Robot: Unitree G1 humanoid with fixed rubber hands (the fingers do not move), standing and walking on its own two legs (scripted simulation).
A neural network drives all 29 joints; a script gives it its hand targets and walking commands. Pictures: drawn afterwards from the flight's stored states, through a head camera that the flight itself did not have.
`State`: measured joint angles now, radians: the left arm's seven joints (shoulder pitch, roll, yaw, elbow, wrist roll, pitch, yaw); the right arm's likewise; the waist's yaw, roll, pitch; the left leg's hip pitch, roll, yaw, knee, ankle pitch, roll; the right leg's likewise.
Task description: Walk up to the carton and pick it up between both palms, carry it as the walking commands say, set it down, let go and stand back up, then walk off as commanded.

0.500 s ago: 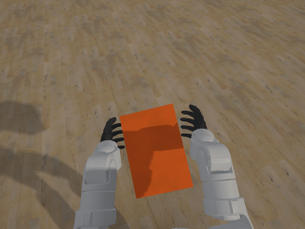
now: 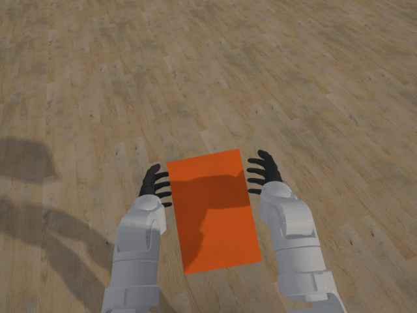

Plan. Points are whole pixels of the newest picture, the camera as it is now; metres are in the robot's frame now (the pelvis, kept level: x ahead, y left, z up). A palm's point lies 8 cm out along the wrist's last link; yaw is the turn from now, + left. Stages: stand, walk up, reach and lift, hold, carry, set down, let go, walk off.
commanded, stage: carry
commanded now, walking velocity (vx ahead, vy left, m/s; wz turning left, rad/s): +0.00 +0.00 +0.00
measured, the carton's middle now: (214, 207) +0.34 -0.01 -0.06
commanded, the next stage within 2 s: none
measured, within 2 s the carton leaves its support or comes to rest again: neither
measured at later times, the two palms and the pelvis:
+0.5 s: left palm (166, 236) +0.25 +0.08 +0.05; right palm (302, 222) +0.25 -0.15 +0.06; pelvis -0.07 -0.03 -0.01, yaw -1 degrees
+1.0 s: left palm (178, 290) +0.16 +0.06 +0.02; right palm (325, 274) +0.17 -0.17 +0.04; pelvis -0.14 -0.06 -0.01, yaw -2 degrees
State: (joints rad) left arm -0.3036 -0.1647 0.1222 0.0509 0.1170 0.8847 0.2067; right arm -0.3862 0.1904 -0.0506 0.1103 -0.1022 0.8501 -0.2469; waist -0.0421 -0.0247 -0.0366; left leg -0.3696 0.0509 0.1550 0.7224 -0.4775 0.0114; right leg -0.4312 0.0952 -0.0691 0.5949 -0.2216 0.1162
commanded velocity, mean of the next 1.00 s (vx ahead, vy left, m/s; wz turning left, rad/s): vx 0.02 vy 0.00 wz -0.02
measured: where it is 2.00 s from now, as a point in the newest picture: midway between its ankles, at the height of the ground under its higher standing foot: outside the picture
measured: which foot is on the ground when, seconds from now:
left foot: down 0.00-0.14, up 0.16-0.30, down 0.32-0.86, up 0.88-0.98, down 1.00-1.00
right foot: down 0.00-0.76, up 0.78-0.82, down 0.84-1.00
